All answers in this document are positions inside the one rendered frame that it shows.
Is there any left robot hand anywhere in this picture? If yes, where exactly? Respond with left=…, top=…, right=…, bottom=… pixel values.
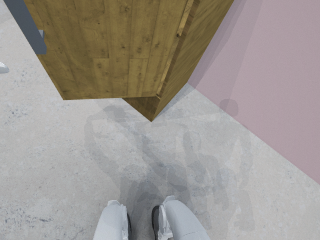
left=0, top=62, right=10, bottom=74

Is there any cupboard door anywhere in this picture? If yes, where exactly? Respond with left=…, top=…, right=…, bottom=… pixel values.
left=24, top=0, right=188, bottom=100

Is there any right robot thigh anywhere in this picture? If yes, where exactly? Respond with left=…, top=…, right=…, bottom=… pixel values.
left=159, top=200, right=211, bottom=240

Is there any robot left shin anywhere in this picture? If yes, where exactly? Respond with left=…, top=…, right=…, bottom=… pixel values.
left=107, top=200, right=128, bottom=240

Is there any handle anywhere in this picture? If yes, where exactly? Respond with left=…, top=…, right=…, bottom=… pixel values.
left=3, top=0, right=47, bottom=55

